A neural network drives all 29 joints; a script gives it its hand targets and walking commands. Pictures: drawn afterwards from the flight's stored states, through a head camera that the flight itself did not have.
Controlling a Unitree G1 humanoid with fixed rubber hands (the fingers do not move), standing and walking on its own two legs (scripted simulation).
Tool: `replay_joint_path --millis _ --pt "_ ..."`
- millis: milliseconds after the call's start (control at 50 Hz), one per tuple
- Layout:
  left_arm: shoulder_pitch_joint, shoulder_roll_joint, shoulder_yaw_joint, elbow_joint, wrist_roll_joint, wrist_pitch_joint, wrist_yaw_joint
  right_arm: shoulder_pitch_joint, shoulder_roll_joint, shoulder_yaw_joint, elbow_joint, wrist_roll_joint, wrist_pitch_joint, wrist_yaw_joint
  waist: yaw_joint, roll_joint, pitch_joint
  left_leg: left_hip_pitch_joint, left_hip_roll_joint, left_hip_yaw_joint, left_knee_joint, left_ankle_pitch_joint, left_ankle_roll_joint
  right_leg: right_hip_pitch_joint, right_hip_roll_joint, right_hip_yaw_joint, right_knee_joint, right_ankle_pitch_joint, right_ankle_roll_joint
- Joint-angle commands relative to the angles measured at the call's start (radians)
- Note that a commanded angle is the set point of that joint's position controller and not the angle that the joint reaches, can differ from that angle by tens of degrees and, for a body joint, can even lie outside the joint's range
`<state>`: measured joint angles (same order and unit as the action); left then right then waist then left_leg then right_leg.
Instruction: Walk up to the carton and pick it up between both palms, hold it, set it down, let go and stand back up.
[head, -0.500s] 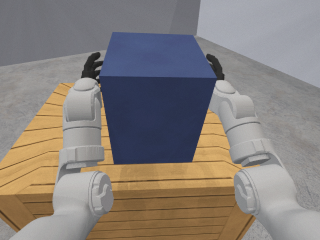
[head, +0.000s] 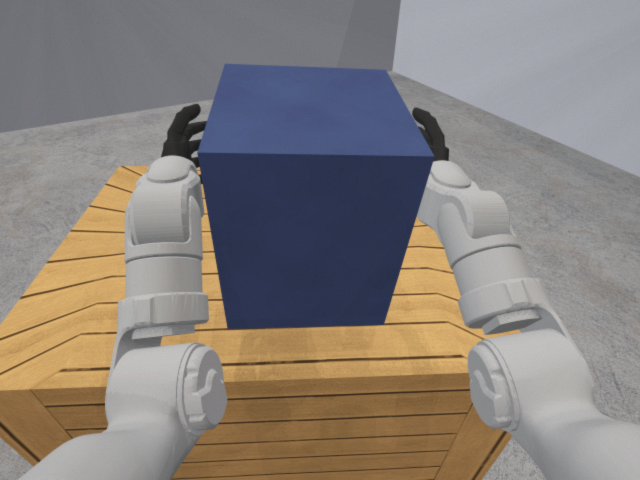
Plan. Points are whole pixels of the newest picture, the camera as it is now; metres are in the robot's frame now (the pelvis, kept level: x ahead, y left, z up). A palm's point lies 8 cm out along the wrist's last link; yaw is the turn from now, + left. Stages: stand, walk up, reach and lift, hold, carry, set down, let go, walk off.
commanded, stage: hold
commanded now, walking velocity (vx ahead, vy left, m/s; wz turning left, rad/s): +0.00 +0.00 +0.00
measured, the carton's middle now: (307, 198) +0.38 +0.00 +0.21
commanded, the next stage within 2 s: none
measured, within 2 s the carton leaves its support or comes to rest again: neither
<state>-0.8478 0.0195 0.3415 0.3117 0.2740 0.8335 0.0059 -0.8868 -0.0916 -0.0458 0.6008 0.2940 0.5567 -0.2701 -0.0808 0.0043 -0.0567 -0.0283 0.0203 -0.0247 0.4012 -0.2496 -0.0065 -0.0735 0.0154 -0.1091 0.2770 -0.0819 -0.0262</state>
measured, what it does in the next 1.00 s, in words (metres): stands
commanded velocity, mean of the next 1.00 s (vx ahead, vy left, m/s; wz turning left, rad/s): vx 0.00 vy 0.00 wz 0.00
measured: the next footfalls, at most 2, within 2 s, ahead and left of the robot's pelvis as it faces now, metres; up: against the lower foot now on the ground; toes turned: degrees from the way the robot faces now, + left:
none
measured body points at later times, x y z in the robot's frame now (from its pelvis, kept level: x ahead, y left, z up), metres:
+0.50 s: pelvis +0.00 +0.00 +0.00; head -0.07 +0.01 +0.44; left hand +0.39 +0.15 +0.26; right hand +0.38 -0.15 +0.25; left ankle -0.01 +0.12 -0.75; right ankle +0.06 -0.10 -0.75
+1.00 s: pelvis +0.00 +0.00 +0.00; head -0.07 +0.01 +0.44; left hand +0.39 +0.15 +0.26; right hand +0.38 -0.15 +0.25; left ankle -0.01 +0.12 -0.75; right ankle +0.06 -0.10 -0.75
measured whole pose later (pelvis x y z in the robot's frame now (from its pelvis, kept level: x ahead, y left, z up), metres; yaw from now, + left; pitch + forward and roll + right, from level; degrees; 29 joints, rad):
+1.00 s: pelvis +0.00 +0.00 +0.00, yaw +0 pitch -7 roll -1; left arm -0.85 0.02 0.34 0.31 0.28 0.83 0.01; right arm -0.89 -0.09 -0.04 0.60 0.30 0.56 -0.27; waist -0.08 0.00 -0.06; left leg -0.03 0.02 -0.02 0.40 -0.25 -0.01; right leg -0.07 0.02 -0.11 0.28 -0.08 -0.03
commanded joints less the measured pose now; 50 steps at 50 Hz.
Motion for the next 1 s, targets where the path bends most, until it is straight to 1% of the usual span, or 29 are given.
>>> replay_joint_path --millis 0,100,240,300,420,520,560,620,720,760,840,900,980 --pt "-0.786 -0.638 -0.414 -0.112 -0.166 -0.073 -0.131 -0.914 0.728 0.339 -0.310 0.130 -0.046 0.105 -0.007 0.034 -0.363 -0.180 -0.065 -0.002 -0.093 0.213 -0.029 0.353 0.047 0.073 0.033 0.142 0.048" --pt "-0.789 -0.643 -0.422 -0.122 -0.173 -0.076 -0.129 -0.917 0.733 0.346 -0.323 0.135 -0.049 0.105 -0.008 0.036 -0.380 -0.172 -0.067 -0.001 -0.086 0.232 -0.031 0.358 0.048 0.072 0.036 0.161 0.047" --pt "-0.781 -0.637 -0.409 -0.101 -0.164 -0.074 -0.129 -0.925 0.732 0.344 -0.320 0.130 -0.050 0.107 0.000 0.025 -0.367 -0.180 -0.066 0.000 -0.092 0.214 -0.023 0.354 0.048 0.073 0.032 0.142 0.047" --pt "-0.788 -0.642 -0.418 -0.115 -0.170 -0.075 -0.129 -0.923 0.733 0.344 -0.322 0.134 -0.050 0.105 -0.005 0.035 -0.378 -0.176 -0.066 -0.001 -0.088 0.225 -0.028 0.359 0.048 0.074 0.035 0.155 0.046" --pt "-0.788 -0.639 -0.412 -0.105 -0.168 -0.076 -0.131 -0.922 0.733 0.340 -0.316 0.129 -0.049 0.106 -0.005 0.028 -0.370 -0.182 -0.066 0.000 -0.093 0.209 -0.025 0.356 0.047 0.074 0.032 0.142 0.048" --pt "-0.794 -0.641 -0.419 -0.116 -0.173 -0.076 -0.130 -0.923 0.734 0.344 -0.323 0.134 -0.049 0.105 -0.008 0.037 -0.384 -0.177 -0.068 -0.002 -0.087 0.224 -0.029 0.360 0.046 0.075 0.036 0.158 0.049" --pt "-0.792 -0.640 -0.419 -0.121 -0.173 -0.076 -0.129 -0.923 0.734 0.350 -0.329 0.139 -0.048 0.103 -0.005 0.037 -0.387 -0.173 -0.068 -0.002 -0.083 0.236 -0.029 0.362 0.047 0.074 0.037 0.165 0.049" --pt "-0.784 -0.638 -0.408 -0.100 -0.165 -0.074 -0.131 -0.927 0.734 0.342 -0.320 0.130 -0.049 0.106 0.000 0.027 -0.370 -0.185 -0.066 0.000 -0.095 0.206 -0.023 0.355 0.047 0.074 0.032 0.138 0.048" --pt "-0.784 -0.639 -0.413 -0.106 -0.168 -0.074 -0.131 -0.926 0.730 0.345 -0.324 0.135 -0.048 0.104 -0.004 0.028 -0.375 -0.176 -0.067 0.000 -0.088 0.222 -0.027 0.355 0.048 0.074 0.033 0.152 0.049" --pt "-0.789 -0.645 -0.424 -0.128 -0.175 -0.076 -0.129 -0.922 0.734 0.350 -0.334 0.142 -0.049 0.103 -0.007 0.037 -0.391 -0.168 -0.067 -0.002 -0.082 0.243 -0.031 0.361 0.049 0.074 0.038 0.170 0.048" --pt "-0.787 -0.639 -0.418 -0.116 -0.170 -0.074 -0.129 -0.917 0.731 0.345 -0.323 0.136 -0.046 0.104 -0.006 0.034 -0.374 -0.176 -0.066 -0.001 -0.088 0.222 -0.029 0.353 0.048 0.073 0.034 0.150 0.048" --pt "-0.787 -0.642 -0.421 -0.124 -0.172 -0.074 -0.130 -0.916 0.731 0.347 -0.326 0.138 -0.048 0.105 -0.006 0.035 -0.382 -0.171 -0.066 -0.001 -0.086 0.235 -0.030 0.359 0.048 0.074 0.037 0.160 0.047" --pt "-0.783 -0.639 -0.414 -0.113 -0.166 -0.073 -0.130 -0.919 0.733 0.345 -0.323 0.135 -0.047 0.105 -0.002 0.029 -0.373 -0.176 -0.066 0.000 -0.090 0.222 -0.027 0.355 0.048 0.074 0.034 0.148 0.048"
